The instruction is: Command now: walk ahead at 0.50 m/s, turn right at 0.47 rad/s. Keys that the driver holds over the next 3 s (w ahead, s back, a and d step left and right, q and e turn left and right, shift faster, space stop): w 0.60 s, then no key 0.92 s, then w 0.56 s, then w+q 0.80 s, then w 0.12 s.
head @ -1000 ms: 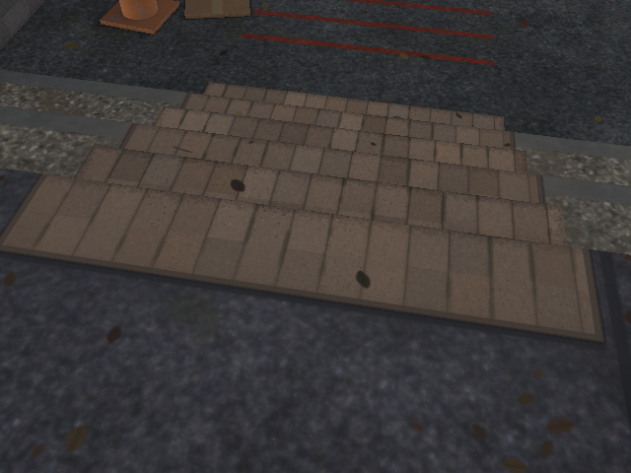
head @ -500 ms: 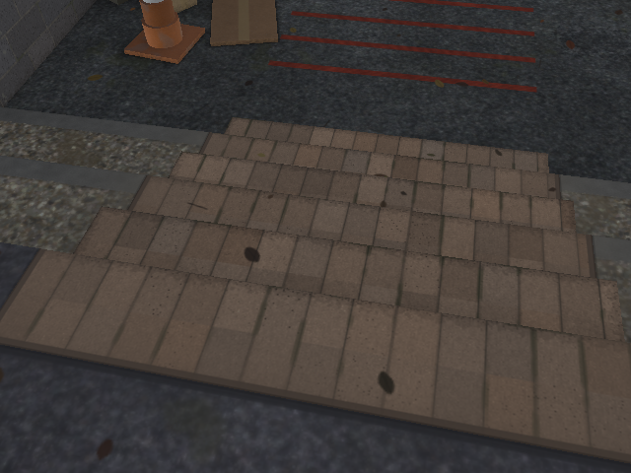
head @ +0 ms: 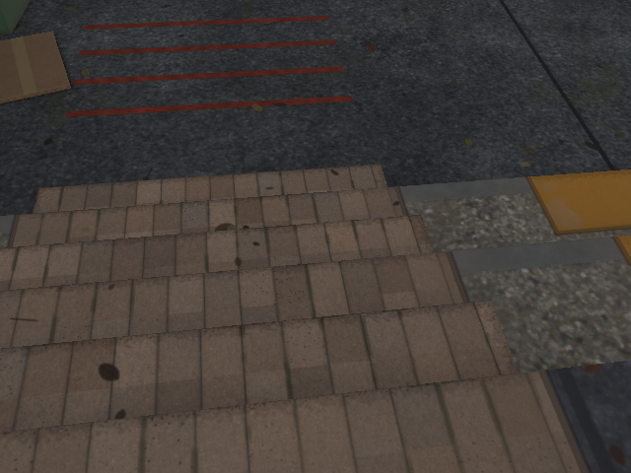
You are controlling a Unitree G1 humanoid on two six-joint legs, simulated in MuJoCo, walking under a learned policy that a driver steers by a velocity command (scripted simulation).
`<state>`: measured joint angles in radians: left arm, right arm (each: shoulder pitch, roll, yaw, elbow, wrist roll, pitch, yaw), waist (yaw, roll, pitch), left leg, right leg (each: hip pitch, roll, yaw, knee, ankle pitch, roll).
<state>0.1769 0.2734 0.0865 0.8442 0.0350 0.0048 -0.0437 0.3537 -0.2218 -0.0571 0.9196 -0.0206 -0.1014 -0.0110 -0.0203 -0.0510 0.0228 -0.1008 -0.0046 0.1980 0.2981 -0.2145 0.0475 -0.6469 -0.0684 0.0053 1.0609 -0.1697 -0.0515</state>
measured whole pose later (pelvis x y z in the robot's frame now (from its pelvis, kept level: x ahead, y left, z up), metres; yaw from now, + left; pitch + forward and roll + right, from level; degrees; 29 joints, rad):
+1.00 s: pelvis +0.43 -0.03 +0.00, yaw -6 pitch -2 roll -1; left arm 0.24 0.23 0.04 0.96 0.01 0.04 0.03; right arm 0.28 -0.18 0.01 0.91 -0.02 -0.05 0.00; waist 0.00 -0.03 0.07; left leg -0.25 -0.05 0.08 0.37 -0.10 0.11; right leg -0.38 0.00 0.07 0.90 -0.40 -0.01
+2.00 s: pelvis +0.59 -0.06 +0.00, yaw -4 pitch +1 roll +0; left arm 0.20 0.25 0.06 1.03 0.03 -0.01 -0.02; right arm 0.52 -0.21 -0.02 1.06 -0.02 -0.06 -0.01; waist -0.04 -0.02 -0.03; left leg -0.01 -0.06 0.04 0.28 -0.28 0.08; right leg -0.50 -0.03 -0.01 0.92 -0.23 -0.05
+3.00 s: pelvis +1.11 -0.05 -0.31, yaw +21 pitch -1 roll +0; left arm 0.22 0.21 0.04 0.91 0.06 -0.01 0.01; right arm 0.33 -0.20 -0.05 1.01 -0.01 -0.02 0.00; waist 0.01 -0.03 0.07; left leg -0.29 -0.13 0.04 0.65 -0.33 0.14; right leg -0.67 -0.13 0.03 1.30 -0.31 0.03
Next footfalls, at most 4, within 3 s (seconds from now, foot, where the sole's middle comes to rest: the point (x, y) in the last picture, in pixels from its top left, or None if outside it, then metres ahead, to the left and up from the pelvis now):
0.24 right None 0.26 -0.12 -0.78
0.76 left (305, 447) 0.55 0.01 -0.78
1.16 right None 0.49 -0.18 -0.78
2.32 right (394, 346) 0.87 -0.23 -0.92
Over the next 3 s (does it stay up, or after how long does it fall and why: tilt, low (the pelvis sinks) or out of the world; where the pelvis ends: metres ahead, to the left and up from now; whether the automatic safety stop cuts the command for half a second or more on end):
stays up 1.11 -0.05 -0.31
